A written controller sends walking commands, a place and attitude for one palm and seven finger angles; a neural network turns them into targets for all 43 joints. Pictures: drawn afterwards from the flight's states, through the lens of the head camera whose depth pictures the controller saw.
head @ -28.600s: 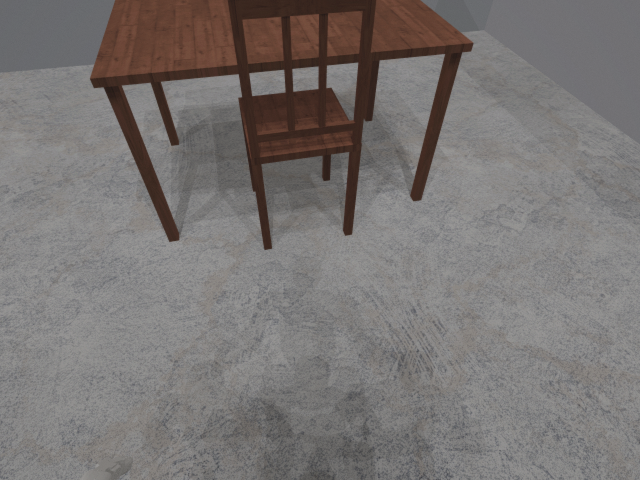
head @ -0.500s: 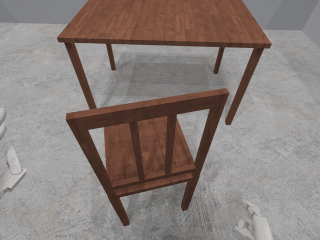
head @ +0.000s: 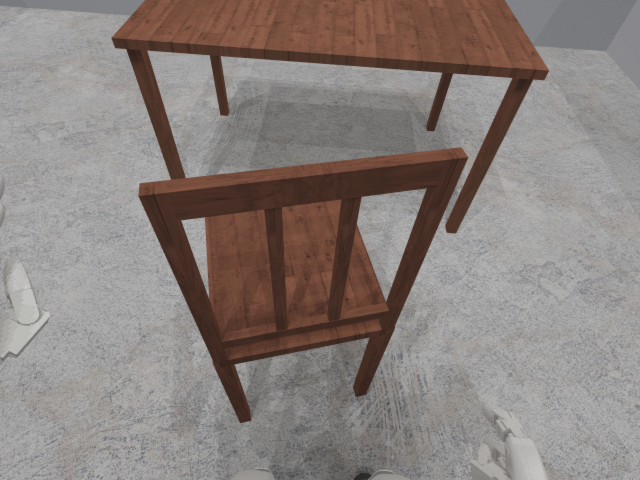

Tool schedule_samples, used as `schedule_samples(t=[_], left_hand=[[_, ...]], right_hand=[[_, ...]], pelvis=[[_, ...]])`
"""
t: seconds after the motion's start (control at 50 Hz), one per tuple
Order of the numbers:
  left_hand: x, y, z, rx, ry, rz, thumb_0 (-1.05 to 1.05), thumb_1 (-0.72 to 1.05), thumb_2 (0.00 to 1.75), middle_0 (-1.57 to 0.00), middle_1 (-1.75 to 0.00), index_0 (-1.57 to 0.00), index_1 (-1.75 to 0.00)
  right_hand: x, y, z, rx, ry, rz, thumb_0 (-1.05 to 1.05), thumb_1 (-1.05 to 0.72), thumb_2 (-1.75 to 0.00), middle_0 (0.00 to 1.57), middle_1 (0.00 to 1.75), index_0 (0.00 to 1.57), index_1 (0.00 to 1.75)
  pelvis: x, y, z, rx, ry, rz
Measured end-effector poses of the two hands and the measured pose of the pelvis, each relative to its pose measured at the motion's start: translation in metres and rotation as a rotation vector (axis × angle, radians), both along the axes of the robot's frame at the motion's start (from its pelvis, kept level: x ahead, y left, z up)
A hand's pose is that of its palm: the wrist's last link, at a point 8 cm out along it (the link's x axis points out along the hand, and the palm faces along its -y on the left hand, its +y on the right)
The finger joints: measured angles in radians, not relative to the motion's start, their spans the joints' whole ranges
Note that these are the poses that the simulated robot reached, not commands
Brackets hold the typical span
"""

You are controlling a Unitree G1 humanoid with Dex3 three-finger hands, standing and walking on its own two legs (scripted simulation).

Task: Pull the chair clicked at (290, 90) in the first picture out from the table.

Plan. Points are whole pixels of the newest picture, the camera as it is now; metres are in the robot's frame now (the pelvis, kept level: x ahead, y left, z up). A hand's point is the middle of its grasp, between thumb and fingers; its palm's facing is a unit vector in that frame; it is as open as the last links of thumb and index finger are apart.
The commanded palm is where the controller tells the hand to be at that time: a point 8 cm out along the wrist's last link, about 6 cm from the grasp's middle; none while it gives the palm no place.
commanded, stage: step back with the hand held close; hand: left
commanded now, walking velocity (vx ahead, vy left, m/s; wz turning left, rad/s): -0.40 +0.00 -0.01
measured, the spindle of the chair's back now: (277, 277) +0.40 +0.09 -0.04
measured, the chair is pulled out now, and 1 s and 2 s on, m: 0.61 0.61 0.61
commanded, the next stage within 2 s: stop stepping back and stand still in 0.56 s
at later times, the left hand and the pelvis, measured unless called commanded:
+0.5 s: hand (88, 380) +0.17 +0.19 +0.19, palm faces +0.19 -0.82 -0.55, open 7.4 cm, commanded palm +0.10 +0.26 +0.19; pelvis -0.06 -0.03 +0.02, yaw -4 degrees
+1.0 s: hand out of the picture +0.02 +0.21 +0.19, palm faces +0.42 -0.81 -0.41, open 7.4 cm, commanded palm -0.02 +0.24 +0.19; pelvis -0.18 -0.05 +0.02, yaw -5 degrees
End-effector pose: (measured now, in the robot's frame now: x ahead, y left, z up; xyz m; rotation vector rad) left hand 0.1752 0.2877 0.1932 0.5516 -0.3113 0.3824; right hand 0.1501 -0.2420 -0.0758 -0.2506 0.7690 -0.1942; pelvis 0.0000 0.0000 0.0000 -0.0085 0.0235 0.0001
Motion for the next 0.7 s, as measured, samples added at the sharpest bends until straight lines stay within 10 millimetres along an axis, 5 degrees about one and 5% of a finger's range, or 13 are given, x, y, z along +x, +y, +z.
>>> schedule_samples(t=[0.22,0.34,0.46,0.58,0.7], left_hand=[[-0.018,0.017,0.016,0.086,-0.027,0.006,0.01,0.88,0.9,-0.21,-0.3,-0.22,-0.3],[-0.011,-0.017,0.005,0.024,0.005,-0.059,0.01,0.89,0.9,-0.21,-0.3,-0.21,-0.3],[-0.03,-0.06,0.011,0.058,0.083,-0.234,0.02,0.89,0.9,-0.21,-0.3,-0.22,-0.3],[-0.057,-0.037,0.014,0.106,0.11,-0.169,0.01,0.88,0.9,-0.22,-0.3,-0.22,-0.3],[-0.088,-0.032,-0.005,0.02,0.114,-0.109,0.01,0.89,0.9,-0.21,-0.3,-0.22,-0.3]], right_hand=[[-0.005,0.011,0.014,0.002,-0.047,-0.021,0.02,-0.9,-0.9,0.2,0.3,0.2,0.3],[-0.01,0.008,0.005,0.047,-0.051,0.053,0.02,-0.9,-0.9,0.2,0.3,0.2,0.3],[-0.043,-0.017,0.012,0.069,-0.037,-0.031,0.02,-0.9,-0.9,0.2,0.3,0.21,0.3],[-0.072,-0.041,0.027,-0.024,-0.036,-0.113,0.02,-0.9,-0.9,0.2,0.3,0.2,0.3],[-0.106,-0.041,0.027,-0.011,-0.065,-0.106,0.02,-0.91,-0.9,0.2,0.3,0.2,0.3]], pelvis=[[-0.003,0.0,0.005,-0.026,0.048,-0.014],[-0.035,-0.017,0.008,-0.033,0.054,-0.067],[-0.057,-0.029,0.014,-0.021,0.036,-0.064],[-0.07,-0.024,0.015,-0.001,0.044,-0.066],[-0.109,-0.03,0.012,0.026,0.0,-0.084]])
